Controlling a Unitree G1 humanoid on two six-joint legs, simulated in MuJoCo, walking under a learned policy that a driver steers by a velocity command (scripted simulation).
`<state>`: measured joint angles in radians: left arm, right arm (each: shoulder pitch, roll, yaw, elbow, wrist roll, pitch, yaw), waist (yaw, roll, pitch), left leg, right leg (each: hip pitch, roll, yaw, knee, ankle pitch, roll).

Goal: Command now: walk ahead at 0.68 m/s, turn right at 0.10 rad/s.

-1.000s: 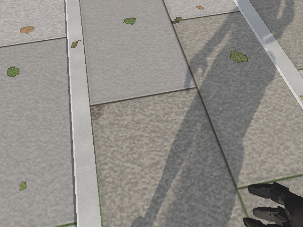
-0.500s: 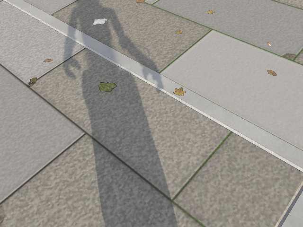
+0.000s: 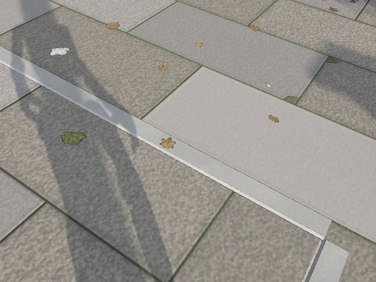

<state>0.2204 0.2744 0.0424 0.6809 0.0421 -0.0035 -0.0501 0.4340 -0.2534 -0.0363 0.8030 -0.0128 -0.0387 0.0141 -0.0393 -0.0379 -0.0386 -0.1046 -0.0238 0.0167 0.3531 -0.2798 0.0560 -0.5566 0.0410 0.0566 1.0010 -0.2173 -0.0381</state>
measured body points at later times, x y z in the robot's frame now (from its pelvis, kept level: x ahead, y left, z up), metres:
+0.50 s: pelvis +0.32 -0.06 -0.01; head +0.33 -0.07 +0.44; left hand +0.32 +0.22 -0.12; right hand +0.47 -0.32 -0.13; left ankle +0.28 +0.06 -0.64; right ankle +0.29 -0.17 -0.75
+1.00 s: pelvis +0.73 +0.09 -0.01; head +0.75 +0.09 +0.43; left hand +0.78 +0.40 -0.07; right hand +0.89 -0.16 -0.14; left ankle +0.68 +0.07 -0.75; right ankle +0.93 -0.02 -0.67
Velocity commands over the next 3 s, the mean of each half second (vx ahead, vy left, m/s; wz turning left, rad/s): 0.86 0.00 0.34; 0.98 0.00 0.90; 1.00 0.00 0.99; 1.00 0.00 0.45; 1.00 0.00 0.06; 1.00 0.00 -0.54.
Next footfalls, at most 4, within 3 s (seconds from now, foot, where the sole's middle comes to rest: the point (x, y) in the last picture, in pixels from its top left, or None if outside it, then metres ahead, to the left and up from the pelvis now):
0.30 right None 0.33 -0.17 -0.78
0.78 left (154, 239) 0.71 0.09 -0.78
1.18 right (134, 152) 1.15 0.19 -0.78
1.66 left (34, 151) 1.15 0.65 -0.78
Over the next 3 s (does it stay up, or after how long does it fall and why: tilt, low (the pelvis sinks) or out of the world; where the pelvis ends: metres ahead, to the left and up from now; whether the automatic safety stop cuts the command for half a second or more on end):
stays up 1.40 1.75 -0.04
